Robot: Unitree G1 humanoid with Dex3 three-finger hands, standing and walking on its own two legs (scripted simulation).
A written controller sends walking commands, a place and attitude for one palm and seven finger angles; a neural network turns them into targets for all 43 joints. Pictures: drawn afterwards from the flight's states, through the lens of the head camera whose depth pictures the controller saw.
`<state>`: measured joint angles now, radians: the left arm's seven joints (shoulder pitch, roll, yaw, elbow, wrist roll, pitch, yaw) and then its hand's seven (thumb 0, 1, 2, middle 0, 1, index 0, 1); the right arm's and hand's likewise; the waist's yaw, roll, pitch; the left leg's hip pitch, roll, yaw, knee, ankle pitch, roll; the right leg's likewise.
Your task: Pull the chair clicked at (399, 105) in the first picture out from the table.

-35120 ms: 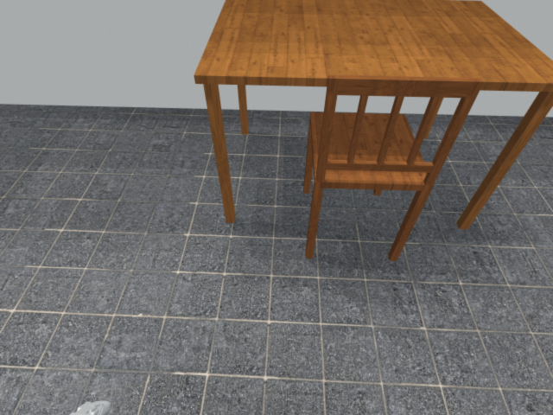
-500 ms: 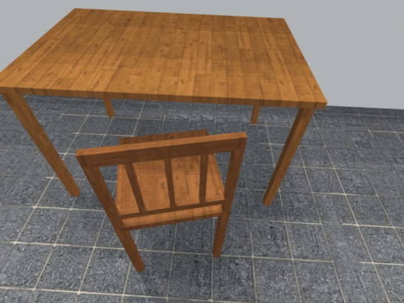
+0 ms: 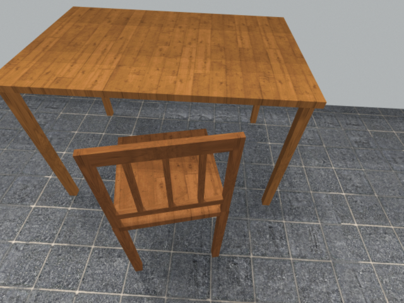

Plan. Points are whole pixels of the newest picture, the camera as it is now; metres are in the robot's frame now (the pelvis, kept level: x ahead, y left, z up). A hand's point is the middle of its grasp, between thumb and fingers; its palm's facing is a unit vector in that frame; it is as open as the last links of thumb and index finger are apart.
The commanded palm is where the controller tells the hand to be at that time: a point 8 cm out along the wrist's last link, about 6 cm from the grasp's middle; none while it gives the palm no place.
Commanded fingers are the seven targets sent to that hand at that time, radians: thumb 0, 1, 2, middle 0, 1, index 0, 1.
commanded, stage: look again from close up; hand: left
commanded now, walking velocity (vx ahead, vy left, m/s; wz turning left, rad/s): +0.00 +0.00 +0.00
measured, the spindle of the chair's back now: (168, 183) +0.44 +0.12 -0.10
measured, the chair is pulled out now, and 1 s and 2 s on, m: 0.16 0.16 0.16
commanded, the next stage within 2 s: shuffle to correct the standing spot in 0.44 s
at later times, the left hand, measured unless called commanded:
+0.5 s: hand out of the picture -0.03 +0.14 -0.18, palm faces +0.06 -0.99 -0.13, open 7.4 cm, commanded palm none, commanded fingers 0.00 0.90 0.90 -0.20 -0.30 -0.20 -0.30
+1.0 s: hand out of the picture +0.00 +0.12 -0.20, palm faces +0.19 -0.97 -0.16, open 7.4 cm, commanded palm none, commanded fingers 0.00 0.90 0.90 -0.20 -0.30 -0.20 -0.30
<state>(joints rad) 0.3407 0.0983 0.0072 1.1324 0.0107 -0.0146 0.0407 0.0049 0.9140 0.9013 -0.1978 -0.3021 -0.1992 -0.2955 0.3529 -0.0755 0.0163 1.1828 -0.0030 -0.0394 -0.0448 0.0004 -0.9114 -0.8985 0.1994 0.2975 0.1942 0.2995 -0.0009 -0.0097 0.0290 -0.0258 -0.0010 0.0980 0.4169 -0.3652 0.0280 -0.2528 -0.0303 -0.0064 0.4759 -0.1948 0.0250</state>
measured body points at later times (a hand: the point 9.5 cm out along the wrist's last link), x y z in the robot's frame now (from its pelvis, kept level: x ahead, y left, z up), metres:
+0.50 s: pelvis +0.00 +0.00 +0.00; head +0.01 +0.00 +0.45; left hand -0.03 +0.20 -0.17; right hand -0.04 -0.19 -0.16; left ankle -0.08 +0.09 -0.74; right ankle +0.04 -0.14 -0.74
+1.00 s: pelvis +0.03 -0.03 -0.02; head +0.06 -0.02 +0.43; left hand -0.01 +0.17 -0.18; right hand +0.00 -0.24 -0.17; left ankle -0.07 +0.07 -0.73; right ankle +0.04 -0.14 -0.74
